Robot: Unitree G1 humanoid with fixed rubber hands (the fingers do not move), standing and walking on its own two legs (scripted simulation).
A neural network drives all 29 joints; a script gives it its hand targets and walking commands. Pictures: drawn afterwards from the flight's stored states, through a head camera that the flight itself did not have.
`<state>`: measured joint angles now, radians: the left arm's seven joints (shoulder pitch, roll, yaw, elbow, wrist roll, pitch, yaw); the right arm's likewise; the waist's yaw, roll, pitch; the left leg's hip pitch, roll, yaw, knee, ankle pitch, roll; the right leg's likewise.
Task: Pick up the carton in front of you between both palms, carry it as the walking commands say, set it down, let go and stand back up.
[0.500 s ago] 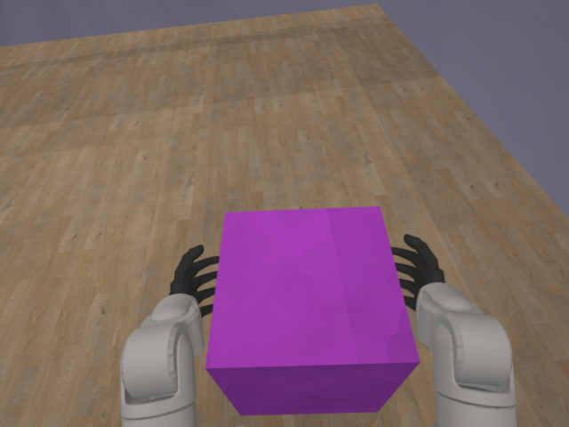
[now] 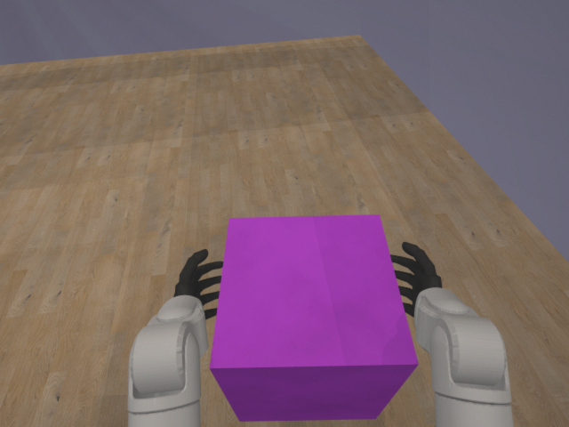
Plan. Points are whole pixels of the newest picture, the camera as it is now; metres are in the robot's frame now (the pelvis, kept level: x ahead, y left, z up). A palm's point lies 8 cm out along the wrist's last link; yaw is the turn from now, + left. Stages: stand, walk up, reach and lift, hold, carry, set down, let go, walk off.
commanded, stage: carry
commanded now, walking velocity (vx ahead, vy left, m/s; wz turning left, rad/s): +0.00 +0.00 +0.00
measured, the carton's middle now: (305, 323) +0.28 +0.00 +0.00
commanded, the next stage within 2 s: hold in 1.76 s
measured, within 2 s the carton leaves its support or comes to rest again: neither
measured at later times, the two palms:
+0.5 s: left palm (210, 288) +0.33 +0.14 +0.03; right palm (409, 282) +0.33 -0.16 +0.03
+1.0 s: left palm (203, 310) +0.29 +0.14 +0.04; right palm (414, 302) +0.29 -0.15 +0.04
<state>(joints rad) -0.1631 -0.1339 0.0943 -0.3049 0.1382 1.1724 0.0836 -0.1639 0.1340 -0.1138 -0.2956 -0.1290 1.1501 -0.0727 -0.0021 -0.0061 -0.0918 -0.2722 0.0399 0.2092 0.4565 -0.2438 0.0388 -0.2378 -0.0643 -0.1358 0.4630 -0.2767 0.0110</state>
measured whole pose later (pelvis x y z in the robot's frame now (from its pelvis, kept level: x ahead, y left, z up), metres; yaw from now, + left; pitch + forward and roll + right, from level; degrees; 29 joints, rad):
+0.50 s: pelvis +0.04 -0.01 -0.01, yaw +0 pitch +4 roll +0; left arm -0.21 -0.14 0.15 0.13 0.24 0.79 0.03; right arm -0.21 0.14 -0.16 0.13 -0.25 0.78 -0.02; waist 0.00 0.00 -0.12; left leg -0.26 0.06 0.17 0.54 -0.34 0.01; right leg -0.21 -0.06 -0.16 0.52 -0.36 0.01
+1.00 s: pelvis +0.00 +0.00 +0.00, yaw +0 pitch +2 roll +0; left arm -0.23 -0.15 0.18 0.20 0.25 0.74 0.03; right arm -0.24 0.15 -0.19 0.20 -0.25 0.73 -0.03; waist 0.00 0.00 -0.11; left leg -0.27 0.05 0.17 0.52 -0.28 0.02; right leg -0.23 -0.07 -0.16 0.51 -0.31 0.01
